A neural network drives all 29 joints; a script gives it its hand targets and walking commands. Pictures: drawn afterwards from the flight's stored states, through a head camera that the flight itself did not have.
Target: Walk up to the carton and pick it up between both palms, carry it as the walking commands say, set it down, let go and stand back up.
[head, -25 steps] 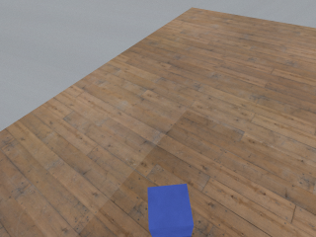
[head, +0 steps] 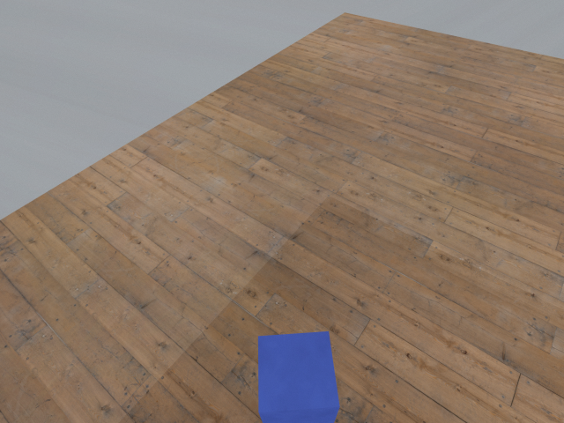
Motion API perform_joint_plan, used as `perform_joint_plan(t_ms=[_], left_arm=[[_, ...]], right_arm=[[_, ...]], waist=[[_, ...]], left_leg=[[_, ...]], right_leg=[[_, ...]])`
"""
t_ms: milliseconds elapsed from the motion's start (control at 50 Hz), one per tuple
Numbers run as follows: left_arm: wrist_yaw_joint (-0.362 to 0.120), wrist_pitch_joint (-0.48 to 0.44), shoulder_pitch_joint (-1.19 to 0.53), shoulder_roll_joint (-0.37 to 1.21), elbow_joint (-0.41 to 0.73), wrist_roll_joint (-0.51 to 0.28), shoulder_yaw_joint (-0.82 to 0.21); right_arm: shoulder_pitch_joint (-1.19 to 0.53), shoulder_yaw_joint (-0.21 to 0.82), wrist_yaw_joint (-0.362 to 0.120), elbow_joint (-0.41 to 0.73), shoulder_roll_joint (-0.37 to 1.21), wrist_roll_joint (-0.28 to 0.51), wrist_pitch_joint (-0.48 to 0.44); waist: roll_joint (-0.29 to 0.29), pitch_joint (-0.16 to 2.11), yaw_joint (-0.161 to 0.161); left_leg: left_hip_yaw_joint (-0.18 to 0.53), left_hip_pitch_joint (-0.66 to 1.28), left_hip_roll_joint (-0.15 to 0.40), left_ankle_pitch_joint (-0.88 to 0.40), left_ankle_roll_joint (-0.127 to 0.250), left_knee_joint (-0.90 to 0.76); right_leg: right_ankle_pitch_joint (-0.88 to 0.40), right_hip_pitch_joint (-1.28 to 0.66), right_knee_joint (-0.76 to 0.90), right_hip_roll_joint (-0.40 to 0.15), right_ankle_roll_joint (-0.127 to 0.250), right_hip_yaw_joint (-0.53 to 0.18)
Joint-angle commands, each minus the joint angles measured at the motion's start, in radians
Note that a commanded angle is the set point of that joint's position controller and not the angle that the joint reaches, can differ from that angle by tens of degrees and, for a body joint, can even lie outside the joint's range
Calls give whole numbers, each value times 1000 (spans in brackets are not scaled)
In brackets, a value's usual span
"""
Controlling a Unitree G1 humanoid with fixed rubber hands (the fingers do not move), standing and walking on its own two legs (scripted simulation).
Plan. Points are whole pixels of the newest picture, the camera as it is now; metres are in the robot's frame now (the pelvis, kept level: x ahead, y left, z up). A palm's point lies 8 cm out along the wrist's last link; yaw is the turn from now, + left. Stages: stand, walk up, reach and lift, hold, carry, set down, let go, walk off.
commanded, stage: walk up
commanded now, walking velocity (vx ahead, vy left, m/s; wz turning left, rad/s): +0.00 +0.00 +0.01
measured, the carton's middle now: (296, 382) +0.37 +0.01 -0.65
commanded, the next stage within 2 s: stand in 0.88 s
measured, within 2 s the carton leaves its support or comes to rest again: neither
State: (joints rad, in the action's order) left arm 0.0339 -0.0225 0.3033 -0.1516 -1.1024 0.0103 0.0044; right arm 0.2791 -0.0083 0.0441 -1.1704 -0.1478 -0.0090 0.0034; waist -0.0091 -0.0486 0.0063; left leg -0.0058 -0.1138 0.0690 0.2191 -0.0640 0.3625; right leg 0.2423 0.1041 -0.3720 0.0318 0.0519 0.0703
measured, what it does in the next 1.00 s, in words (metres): stands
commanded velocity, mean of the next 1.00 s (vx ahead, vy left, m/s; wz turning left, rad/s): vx -0.01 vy -0.01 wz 0.06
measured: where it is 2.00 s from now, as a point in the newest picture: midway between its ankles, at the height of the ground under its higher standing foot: outside the picture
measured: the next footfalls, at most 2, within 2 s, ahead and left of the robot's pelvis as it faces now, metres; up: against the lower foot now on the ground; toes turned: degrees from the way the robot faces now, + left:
none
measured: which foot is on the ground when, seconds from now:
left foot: down 0.00-1.00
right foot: down 0.00-1.00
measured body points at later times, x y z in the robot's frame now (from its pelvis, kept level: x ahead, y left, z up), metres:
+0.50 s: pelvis -0.03 +0.00 -0.01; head -0.01 +0.01 +0.44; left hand -0.04 +0.26 -0.16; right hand +0.02 -0.24 -0.16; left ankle -0.02 +0.16 -0.74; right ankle -0.05 -0.09 -0.72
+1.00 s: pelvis -0.03 -0.04 +0.00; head -0.02 -0.04 +0.45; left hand -0.04 +0.18 -0.16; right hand -0.03 -0.26 -0.16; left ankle -0.04 +0.12 -0.74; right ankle -0.04 -0.13 -0.74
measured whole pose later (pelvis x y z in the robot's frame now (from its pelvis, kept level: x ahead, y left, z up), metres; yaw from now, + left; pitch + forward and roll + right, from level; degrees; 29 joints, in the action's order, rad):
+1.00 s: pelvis -0.03 -0.04 +0.00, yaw +4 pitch -2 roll +0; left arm 0.03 -0.02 0.30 -0.14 -1.09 0.01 0.01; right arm 0.30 -0.01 0.03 -1.14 -0.14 -0.01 0.00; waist -0.01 -0.05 0.00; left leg 0.00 -0.13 0.07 0.20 -0.07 0.37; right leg 0.24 0.11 -0.39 0.01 0.04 0.08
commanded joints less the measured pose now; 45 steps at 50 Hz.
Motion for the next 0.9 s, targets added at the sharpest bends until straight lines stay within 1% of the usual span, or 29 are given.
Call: perform_joint_plan(t_ms=[0, 160, 200, 220, 260, 300, 340, 380, 400, 420, 440, 460, 480, 500, 520, 540, 560, 580, 600, 620, 640, 660, 700, 720, 740, 760, 780, 840, 880], left_arm=[[3, -4, 71, -82, 7, 0, 11], [5, -1, 74, -74, -5, -1, 9], [27, 7, 59, -154, 27, -6, 41], [36, 15, 80, -153, 21, -9, 46], [40, 29, 86, -130, 35, -1, 48], [40, 39, 74, -128, 51, 8, 48], [39, 49, 51, -128, 57, 10, 44], [36, 59, 52, -116, 60, 7, 37], [28, 64, 61, -143, 62, 15, 48], [17, 69, 44, -149, 82, 24, 53], [7, 75, 21, -139, 98, 28, 55], [0, 79, 10, -110, 101, 23, 51], [-3, 75, 42, -70, 92, 11, 40], [-5, 63, 77, -52, 89, 1, 32], [-9, 44, 101, -58, 91, 1, 32], [-6, 29, 150, -77, 70, 4, 38], [-2, 15, 179, -122, 57, 17, 44], [3, 3, 195, -174, 64, 21, 49], [-5, 4, 114, -193, 89, 15, 44], [-11, 6, 49, -152, 105, 24, 31], [-11, 5, 2, -143, 119, 20, 27], [-7, 3, -14, -151, 121, 14, 28], [-3, -4, 8, -151, 104, 7, 30], [-4, -6, 31, -138, 91, 6, 28], [-5, -7, 50, -120, 82, 5, 24], [-6, -8, 78, -96, 74, 2, 20], [-6, -10, 101, -74, 62, -3, 15], [-1, -6, 91, -103, 46, -3, 25], [0, -1, 89, -92, 32, -4, 24]], right_arm=[[79, -9, 3, -3, -69, 0, -2], [86, -5, 2, -2, -57, -5, -2], [30, -22, -2, 68, -99, -1, -4], [33, -23, -4, 90, -96, -3, -5], [47, -32, -1, 106, -93, -5, 2], [46, -34, 2, 131, -73, -15, 13], [47, -33, 1, 157, -68, -26, 19], [61, -40, 0, 168, -104, -39, 16], [92, -54, 7, 165, -167, -41, 16], [138, -71, 19, 157, -232, -38, 20], [144, -70, 27, 157, -231, -31, 19], [108, -65, 29, 164, -208, -33, 10], [18, -63, 25, 182, -185, -32, 3], [-67, -60, 20, 192, -161, -26, 6], [-79, -62, 16, 175, -154, -15, 16], [-48, -62, 11, 158, -146, -10, 25], [26, -64, 2, 146, -129, -9, 26], [89, -54, -6, 146, -87, -14, 26], [73, -47, -4, 154, -57, 4, 33], [46, -51, -6, 143, -84, 0, 43], [39, -46, -12, 136, -72, -5, 45], [42, -39, -16, 126, -53, -9, 40], [68, -29, -17, 103, -57, -8, 24], [83, -28, -14, 93, -70, -4, 15], [94, -27, -11, 86, -88, -3, 6], [89, -26, -8, 81, -109, -5, 1], [69, -29, -8, 75, -114, 2, -1], [72, -21, -10, 54, -83, 2, -3], [72, -17, -9, 52, -76, 1, -5]], waist=[[5, -28, -1], [0, -34, 1], [14, -15, 4], [22, 11, -4], [-4, 29, 4], [19, 21, 4], [42, 0, -12], [-41, -44, -26], [-91, -57, -41], [-189, -42, -65], [-240, -24, -82], [-188, -1, -63], [-167, 16, -20], [-207, 0, 23], [-251, -10, 48], [-207, -6, 61], [-86, 2, 39], [123, 38, 7], [250, 16, -14], [172, -44, -12], [136, -74, -26], [132, -80, -35], [125, -54, -41], [120, -29, -35], [118, -10, -28], [88, -13, -9], [28, -28, 5], [3, -28, -1], [14, -32, -5]], left_leg=[[35, -13, 46, -170, 39, -35], [40, -19, 41, -162, 43, -39], [41, -112, 49, -287, 37, 80], [42, -129, 58, -312, 39, 110], [43, -168, 49, -284, 38, 153], [37, -177, 33, -190, 34, 179], [44, -150, 38, -107, 38, 155], [134, -179, 102, -78, 56, 49], [245, -155, 186, -104, 94, -13], [382, -107, 295, -156, 163, -74], [456, -114, 372, -254, 232, -108], [416, -148, 363, -271, 252, -109], [322, -200, 290, -161, 212, -110], [218, -245, 192, -39, 153, -109], [142, -233, 104, 4, 121, -72], [103, -221, 72, -7, 105, -24], [89, -248, 56, 21, 73, 49], [48, -287, 8, 119, 33, 169], [13, -228, -25, 251, 26, 177], [36, -155, -18, 216, 34, 227], [23, -134, -27, 151, 39, 235], [16, -123, -23, 101, 41, 223], [3, -77, -15, -36, 41, 106], [7, -33, 0, -95, 40, 52], [28, 1, 25, -133, 39, 12], [43, 31, 45, -169, 39, -5], [44, -5, 47, -175, 35, -8], [36, -50, 39, -151, 26, -33], [38, -50, 46, -141, 26, -40]], right_leg=[[-244, 26, 68, -135, -5, -110], [-187, 33, 67, -132, -8, -94], [-290, 0, -32, -154, -13, -57], [-291, 1, -62, -154, -8, -41], [-242, 12, -86, -169, -1, -32], [-138, 70, -49, -194, 12, -52], [8, 153, -13, -193, 14, -60], [75, 164, -57, -126, -10, -3], [67, 211, -166, -86, -29, 36], [146, 284, -316, -54, -47, 47], [286, 315, -494, -48, -55, 6], [296, 292, -580, -76, -64, -62], [262, 236, -509, -103, -66, -100], [242, 168, -348, -103, -57, -90], [150, 113, -194, -61, -51, -31], [27, 43, -48, -25, -54, 23], [-31, -40, 43, -67, -60, -33], [-106, -76, 131, -258, -49, -256], [4, 137, 193, -369, 33, -354], [145, 220, 213, -332, 55, -343], [153, 244, 205, -287, 43, -294], [87, 229, 187, -249, 32, -246], [-118, 158, 130, -217, 23, -174], [-176, 126, 103, -209, 19, -159], [-185, 107, 90, -200, 12, -156], [-190, 107, 82, -177, 4, -148], [-207, 76, 82, -150, -7, -127], [-216, 13, 63, -149, -10, -109], [-189, 17, 65, -143, -11, -98]])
